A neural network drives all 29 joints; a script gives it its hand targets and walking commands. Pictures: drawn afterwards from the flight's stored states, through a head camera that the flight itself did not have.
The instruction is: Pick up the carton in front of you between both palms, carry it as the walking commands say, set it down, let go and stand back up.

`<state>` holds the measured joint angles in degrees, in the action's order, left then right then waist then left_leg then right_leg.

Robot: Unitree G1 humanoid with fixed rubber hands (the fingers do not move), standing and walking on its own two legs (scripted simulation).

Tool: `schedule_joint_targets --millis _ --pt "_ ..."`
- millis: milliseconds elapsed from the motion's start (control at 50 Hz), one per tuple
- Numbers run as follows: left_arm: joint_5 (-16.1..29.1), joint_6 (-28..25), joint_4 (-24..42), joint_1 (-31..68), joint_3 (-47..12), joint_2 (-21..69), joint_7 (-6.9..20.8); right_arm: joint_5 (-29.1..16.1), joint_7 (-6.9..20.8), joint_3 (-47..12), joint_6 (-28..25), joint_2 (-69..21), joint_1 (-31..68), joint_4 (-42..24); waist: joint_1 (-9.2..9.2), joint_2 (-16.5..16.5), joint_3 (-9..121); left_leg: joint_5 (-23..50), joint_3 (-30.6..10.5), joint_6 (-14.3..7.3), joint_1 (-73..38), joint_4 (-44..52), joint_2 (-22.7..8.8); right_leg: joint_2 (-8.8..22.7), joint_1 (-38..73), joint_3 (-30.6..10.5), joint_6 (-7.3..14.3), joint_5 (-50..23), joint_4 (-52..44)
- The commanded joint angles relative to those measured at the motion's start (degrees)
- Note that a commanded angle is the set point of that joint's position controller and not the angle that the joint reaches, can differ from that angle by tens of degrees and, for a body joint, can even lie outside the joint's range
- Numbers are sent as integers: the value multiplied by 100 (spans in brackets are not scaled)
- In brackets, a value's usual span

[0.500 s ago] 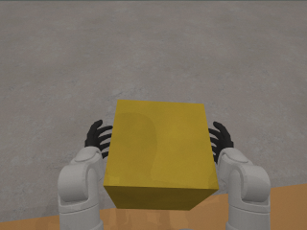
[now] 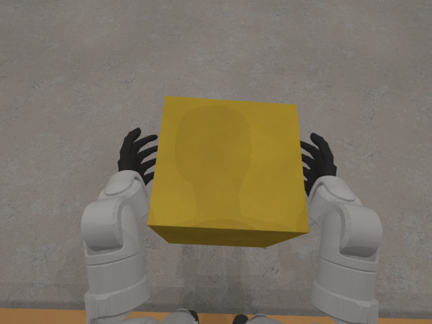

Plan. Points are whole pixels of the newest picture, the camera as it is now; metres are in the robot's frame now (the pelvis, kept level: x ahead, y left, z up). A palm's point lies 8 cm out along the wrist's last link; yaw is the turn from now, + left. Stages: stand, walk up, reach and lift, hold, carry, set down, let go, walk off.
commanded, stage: carry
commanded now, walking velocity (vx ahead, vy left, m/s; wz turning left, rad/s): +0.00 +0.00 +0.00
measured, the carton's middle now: (223, 184) +0.37 +0.02 +0.01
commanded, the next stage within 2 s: none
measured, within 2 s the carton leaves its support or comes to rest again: neither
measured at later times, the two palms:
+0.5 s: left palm (142, 111) +0.44 +0.17 +0.12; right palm (322, 127) +0.42 -0.13 +0.12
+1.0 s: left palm (112, 107) +0.45 +0.22 +0.12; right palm (290, 115) +0.44 -0.08 +0.12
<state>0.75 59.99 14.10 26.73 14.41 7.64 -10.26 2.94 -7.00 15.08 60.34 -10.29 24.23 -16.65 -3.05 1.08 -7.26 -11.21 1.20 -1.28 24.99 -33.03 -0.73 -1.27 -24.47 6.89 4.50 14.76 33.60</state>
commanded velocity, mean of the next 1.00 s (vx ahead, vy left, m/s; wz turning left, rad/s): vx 0.00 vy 0.00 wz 0.00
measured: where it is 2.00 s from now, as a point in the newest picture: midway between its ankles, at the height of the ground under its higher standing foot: (213, 311)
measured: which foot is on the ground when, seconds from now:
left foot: down 0.00-1.00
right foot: down 0.00-0.98, up 1.00-1.00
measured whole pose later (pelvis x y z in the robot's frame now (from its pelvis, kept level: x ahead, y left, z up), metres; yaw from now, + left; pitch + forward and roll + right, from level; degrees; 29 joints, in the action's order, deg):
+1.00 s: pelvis +0.12 +0.06 +0.02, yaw +0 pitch +5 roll -3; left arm -2.9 65.4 9.6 24.8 11.6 5.9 -8.9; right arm 4.1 -6.2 12.6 65.5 -7.4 23.2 -10.7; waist 0.4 -1.2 1.5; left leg -17.0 3.6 -2.9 11.5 -29.6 0.9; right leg -0.2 -19.2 7.0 2.4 2.7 33.8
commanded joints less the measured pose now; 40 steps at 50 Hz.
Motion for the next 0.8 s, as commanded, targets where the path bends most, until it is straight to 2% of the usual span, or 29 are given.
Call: schedule_joint_targets --millis 0,20,40,60,120,160,180,200,220,240,260,280,300,320,340,380,400,420,460,480,500,520,540,580,600,660,680,740,780 --pt "1583 206 468 2808 -4730 4462 903 -1312 463 -4471 129 -3907 2546 -115 445 -929 4091 6620 -928 -765 -2894 -223 -1239 283 746 -382 -116 -645 431" --pt "1593 224 594 2949 -4810 4499 900 -1398 495 -4578 106 -3889 2753 -340 398 -1301 3962 6408 -866 -760 -2985 -324 -1174 193 542 -466 -144 -520 23" --pt "1471 273 432 2828 -4683 4344 884 -1447 529 -4627 168 -3780 2815 -266 375 -1061 3926 5895 -687 -646 -2684 -313 -1063 320 953 -435 -124 -1142 -94" --pt "1416 287 354 2756 -4612 4272 886 -1520 562 -4681 187 -3816 2898 -270 330 -884 3903 5357 -434 -519 -2353 -402 -797 403 1357 -387 -156 -2255 -214" --pt "1207 349 13 2427 -4290 4203 859 -1809 684 -4727 307 -3938 2975 -110 226 162 3826 3156 -50 -191 -664 -797 -281 924 2849 -722 204 -5747 507" --pt "1162 374 -45 2425 -4207 4308 874 -1925 701 -4780 330 -4099 3171 -56 146 697 3736 814 145 -34 74 -388 -34 1142 3581 -880 415 -6892 406" --pt "1120 375 -64 2498 -4196 4380 866 -1945 696 -4781 333 -4131 3255 -105 134 746 3625 106 82 -26 79 72 1 1262 3507 -981 494 -6818 264" --pt "1098 383 -25 2649 -4156 4355 862 -1904 681 -4745 358 -4103 3297 -28 182 777 3499 301 134 -59 -285 544 0 1189 3205 -815 420 -6562 209" --pt "1081 389 86 2787 -4142 4363 860 -1906 677 -4650 370 -4149 3363 18 256 558 3367 1440 131 -66 -771 708 -42 983 2756 -627 263 -5998 178" --pt "1098 416 -173 2749 -4104 4347 864 -1842 648 -4582 398 -4091 3448 86 285 352 3258 2846 44 -118 -1347 440 -187 746 2114 -448 58 -4913 186" --pt "1119 417 -126 2773 -4121 4370 858 -1785 626 -4450 410 -4035 3373 241 346 -95 3213 4539 -105 -222 -1972 194 -398 506 1488 -268 -122 -3780 291" --pt "1168 427 -128 2894 -4200 4383 851 -1716 594 -4353 402 -4086 3267 343 464 -614 3083 5888 -313 -328 -2753 24 -583 157 658 -110 -280 -2022 103" --pt "1218 447 -153 2968 -4254 4492 841 -1612 555 -4225 405 -4085 3133 469 583 -1083 2943 6718 -663 -496 -3479 73 -830 -83 -172 -70 -313 31 -22" --pt "1215 439 -92 2954 -4197 4388 837 -1574 529 -4163 443 -4101 2991 634 680 -1139 2971 6964 -941 -637 -4173 42 -1009 -155 -837 -153 -339 752 -260" --pt "1207 453 -112 3074 -4199 4439 819 -1524 520 -4111 434 -4136 2920 672 847 -1238 3006 6991 -1096 -721 -4355 37 -1088 -172 -976 -164 -351 812 -264" --pt "1194 485 -232 2952 -4169 4401 793 -1523 514 -4051 449 -4082 2875 752 763 -1087 3144 6357 -927 -708 -3994 -44 -936 -134 -406 -168 -337 63 -706" --pt "1194 456 -203 2938 -4154 4434 807 -1428 547 -4023 451 -4098 2826 806 714 -894 3259 4954 -523 -553 -3532 -51 -818 -3 108 -274 -351 -1090 -605" --pt "1211 439 -242 2895 -4173 4494 838 -1511 572 -4153 411 -4224 3041 693 579 -665 3374 4025 -280 -385 -2828 -176 -653 214 931 -318 -305 -2307 -845" --pt "1192 421 -296 2893 -4082 4592 895 -1600 618 -4306 395 -4399 3095 614 342 -93 3449 1670 -122 -153 -1276 -218 -272 912 2430 -945 -6 -4671 -702" --pt "1076 416 -496 2867 -3940 4580 901 -1616 633 -4402 411 -4391 3238 672 299 275 3357 675 -103 -123 -876 -77 -142 1177 2702 -1147 156 -5572 -543" --pt "1069 399 -448 2915 -3948 4589 909 -1679 643 -4475 396 -4506 3348 583 296 427 3311 297 -96 -131 -757 -19 -71 1270 2741 -1204 251 -5736 -528" --pt "1117 366 -381 2979 -3987 4668 932 -1724 645 -4521 372 -4525 3562 424 326 589 3313 737 -71 -112 -761 43 -126 1200 2745 -1029 198 -5581 -381" --pt "1139 356 -488 2928 -4085 4796 953 -1742 641 -4513 324 -4511 3700 211 367 436 3385 1661 -76 -49 -1054 80 -235 1055 2571 -825 178 -5534 -157" --pt "1314 229 -68 3195 -4254 4927 951 -1897 635 -4665 249 -4660 3874 -18 352 184 3492 2859 -201 -117 -1799 16 -454 732 1856 -645 92 -4248 -135" --pt "1394 172 197 3402 -4346 4861 933 -1922 623 -4700 202 -4635 3916 -20 320 -107 3441 3254 -221 -140 -1942 -66 -453 561 1650 -586 7 -3988 -274" --pt "1460 161 407 3396 -4472 4681 838 -1786 528 -4482 200 -4378 3458 87 341 -222 3480 3604 -200 -132 -2197 73 -521 531 1566 -542 -7 -3462 -330" --pt "1457 156 581 3409 -4566 4614 808 -1788 523 -4474 199 -4310 3378 48 403 -473 3466 3783 -189 -113 -2301 73 -505 459 1460 -465 -23 -3262 -385" --pt "1478 290 391 3087 -4517 4444 740 -1576 491 -4287 318 -3950 2893 188 374 -388 3448 3605 -55 -36 -2237 -30 -351 481 1634 -416 -4 -3956 -380" --pt "1387 375 179 2810 -4456 4323 747 -1389 493 -4120 414 -3820 2677 352 404 -388 3461 3515 -60 -15 -2250 147 -346 530 1694 -444 -10 -4005 -364"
